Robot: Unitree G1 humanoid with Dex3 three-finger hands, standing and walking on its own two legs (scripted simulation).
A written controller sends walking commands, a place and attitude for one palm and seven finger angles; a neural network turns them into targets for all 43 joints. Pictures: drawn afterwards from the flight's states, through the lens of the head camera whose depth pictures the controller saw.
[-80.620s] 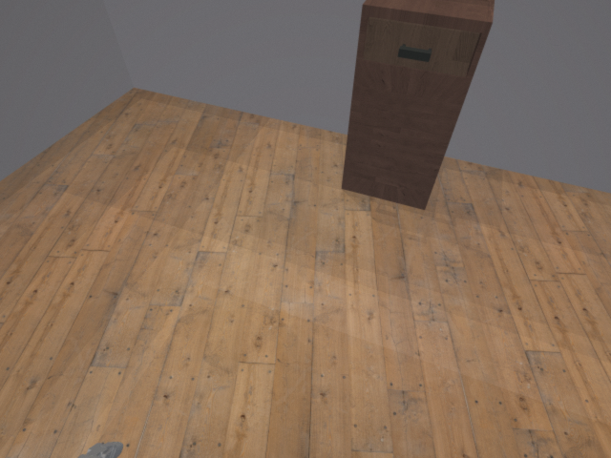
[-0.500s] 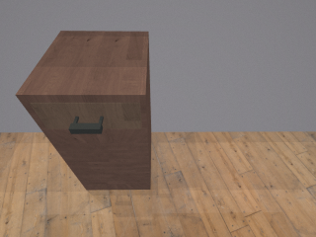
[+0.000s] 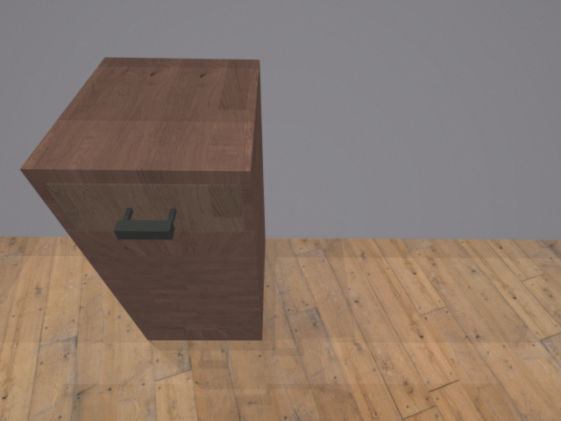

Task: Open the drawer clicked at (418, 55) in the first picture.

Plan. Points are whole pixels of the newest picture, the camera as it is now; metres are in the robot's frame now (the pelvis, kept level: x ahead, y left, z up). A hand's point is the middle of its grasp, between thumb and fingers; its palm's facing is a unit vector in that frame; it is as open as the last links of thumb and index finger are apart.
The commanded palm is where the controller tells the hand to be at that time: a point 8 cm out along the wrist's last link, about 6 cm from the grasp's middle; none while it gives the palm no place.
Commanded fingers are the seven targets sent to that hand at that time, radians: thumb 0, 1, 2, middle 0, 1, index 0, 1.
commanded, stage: come to a stop and stand still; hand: left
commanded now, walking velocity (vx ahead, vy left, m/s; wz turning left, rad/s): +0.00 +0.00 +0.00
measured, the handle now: (148, 221) +0.47 +0.30 -0.05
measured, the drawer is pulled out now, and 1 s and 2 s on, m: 0.00 0.00 0.00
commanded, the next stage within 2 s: look again from close up in 0.56 s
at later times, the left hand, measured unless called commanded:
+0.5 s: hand out of the picture +0.00 +0.21 -0.18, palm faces +0.00 -0.98 -0.22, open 7.3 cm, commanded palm none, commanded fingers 0.00 0.90 0.90 -0.20 -0.30 -0.20 -0.30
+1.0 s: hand out of the picture -0.01 +0.19 -0.18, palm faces +0.01 -0.98 -0.18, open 7.3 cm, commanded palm none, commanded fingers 0.00 0.90 0.90 -0.20 -0.30 -0.20 -0.30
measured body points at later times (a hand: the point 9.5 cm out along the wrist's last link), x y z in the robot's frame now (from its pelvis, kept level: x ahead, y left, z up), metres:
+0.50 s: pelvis -0.01 +0.03 +0.00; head +0.00 +0.03 +0.45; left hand +0.00 +0.27 -0.16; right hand -0.02 -0.19 -0.16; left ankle -0.03 +0.13 -0.74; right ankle -0.07 -0.07 -0.74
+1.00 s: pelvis +0.00 +0.03 +0.00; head +0.02 +0.03 +0.45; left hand -0.01 +0.24 -0.16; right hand +0.00 -0.19 -0.16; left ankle -0.03 +0.13 -0.74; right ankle -0.07 -0.07 -0.74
